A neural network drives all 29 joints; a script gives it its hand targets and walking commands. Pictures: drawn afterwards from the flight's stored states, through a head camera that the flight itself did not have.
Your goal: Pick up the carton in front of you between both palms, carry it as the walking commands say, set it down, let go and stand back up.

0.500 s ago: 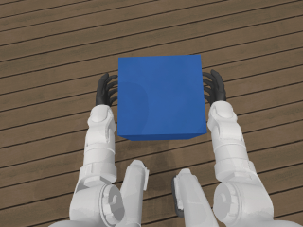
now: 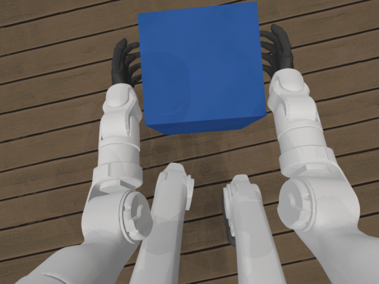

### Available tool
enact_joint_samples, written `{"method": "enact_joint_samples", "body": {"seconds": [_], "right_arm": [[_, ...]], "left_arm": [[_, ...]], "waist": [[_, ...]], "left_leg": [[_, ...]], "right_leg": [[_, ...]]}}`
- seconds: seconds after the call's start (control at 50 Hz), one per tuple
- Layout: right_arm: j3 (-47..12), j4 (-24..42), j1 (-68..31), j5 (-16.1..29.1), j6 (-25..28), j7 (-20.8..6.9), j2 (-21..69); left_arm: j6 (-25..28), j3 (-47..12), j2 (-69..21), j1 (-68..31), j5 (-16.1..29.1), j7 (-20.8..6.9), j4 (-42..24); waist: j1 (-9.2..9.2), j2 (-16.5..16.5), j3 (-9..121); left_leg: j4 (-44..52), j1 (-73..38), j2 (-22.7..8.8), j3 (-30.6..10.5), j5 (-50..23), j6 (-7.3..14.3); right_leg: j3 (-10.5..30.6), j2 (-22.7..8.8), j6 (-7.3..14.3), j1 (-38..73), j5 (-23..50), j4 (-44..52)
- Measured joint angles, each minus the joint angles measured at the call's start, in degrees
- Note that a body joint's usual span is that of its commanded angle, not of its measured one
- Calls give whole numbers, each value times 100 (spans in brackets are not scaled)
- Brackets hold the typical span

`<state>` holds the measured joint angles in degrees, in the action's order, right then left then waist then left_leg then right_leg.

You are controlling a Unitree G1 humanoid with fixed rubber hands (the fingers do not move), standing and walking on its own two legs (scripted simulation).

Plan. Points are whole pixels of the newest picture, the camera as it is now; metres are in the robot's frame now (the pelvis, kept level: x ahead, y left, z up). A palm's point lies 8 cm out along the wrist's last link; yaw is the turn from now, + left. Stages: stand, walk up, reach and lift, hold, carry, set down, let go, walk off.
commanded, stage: set down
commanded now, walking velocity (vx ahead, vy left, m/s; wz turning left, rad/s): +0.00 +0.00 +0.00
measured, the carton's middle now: (200, 84) +0.49 +0.06 -0.18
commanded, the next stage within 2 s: none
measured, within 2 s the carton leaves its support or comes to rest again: rests again in 1.76 s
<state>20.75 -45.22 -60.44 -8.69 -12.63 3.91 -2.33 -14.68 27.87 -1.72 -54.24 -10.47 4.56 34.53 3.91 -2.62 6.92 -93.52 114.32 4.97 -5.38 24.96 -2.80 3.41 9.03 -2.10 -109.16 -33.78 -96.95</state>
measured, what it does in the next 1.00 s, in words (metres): lowers itself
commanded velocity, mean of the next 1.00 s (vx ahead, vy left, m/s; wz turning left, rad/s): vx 0.00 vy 0.00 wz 0.00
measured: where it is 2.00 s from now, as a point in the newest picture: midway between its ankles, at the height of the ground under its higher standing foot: (201, 217)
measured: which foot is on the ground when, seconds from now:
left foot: down 0.00-1.00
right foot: down 0.00-1.00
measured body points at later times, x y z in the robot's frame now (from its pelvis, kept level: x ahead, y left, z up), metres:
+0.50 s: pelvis -0.02 -0.01 -0.10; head +0.34 +0.02 +0.16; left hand +0.49 +0.23 -0.26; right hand +0.56 -0.07 -0.26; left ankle +0.11 +0.12 -0.49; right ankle +0.06 -0.12 -0.49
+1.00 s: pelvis -0.01 -0.01 -0.13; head +0.36 +0.00 +0.12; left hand +0.49 +0.23 -0.31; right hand +0.56 -0.07 -0.31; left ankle +0.11 +0.12 -0.49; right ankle +0.06 -0.12 -0.49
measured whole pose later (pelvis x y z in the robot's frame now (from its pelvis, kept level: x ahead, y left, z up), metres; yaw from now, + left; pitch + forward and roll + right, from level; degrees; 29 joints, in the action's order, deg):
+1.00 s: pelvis -0.01 -0.01 -0.13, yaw -1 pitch +41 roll +2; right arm 6.3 -63.0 -86.2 -0.8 -11.6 7.9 -13.5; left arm -12.9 29.3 8.0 -73.2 -4.5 3.6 47.2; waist 7.9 -2.5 -15.3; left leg -119.3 130.3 2.4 -2.4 30.5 -4.1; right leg 2.1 11.6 -1.5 -127.2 -38.7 -124.6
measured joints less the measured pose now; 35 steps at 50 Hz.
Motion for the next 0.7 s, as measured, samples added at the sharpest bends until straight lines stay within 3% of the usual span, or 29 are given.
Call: {"method": "enact_joint_samples", "body": {"seconds": [0.34,0.52,0.7], "right_arm": [[-343,-821,-1569,122,-61,131,-571],[-854,-1096,-2292,452,-72,308,-892],[-1453,-1232,-2464,781,-87,457,-1065]], "left_arm": [[-78,301,388,-1214,30,37,370],[-31,258,712,-1802,334,81,596],[60,180,856,-1857,729,130,771]], "waist": [[176,-15,-991],[285,9,-1759],[360,121,-2144]], "left_leg": [[-1245,1187,46,48,98,-135],[-1907,1607,18,108,209,-194],[-2394,1594,-159,306,510,-109]], "right_leg": [[-32,181,-65,-1247,-140,-1356],[-59,271,-80,-1707,-254,-2070],[10,329,-88,-1733,-511,-2582]]}}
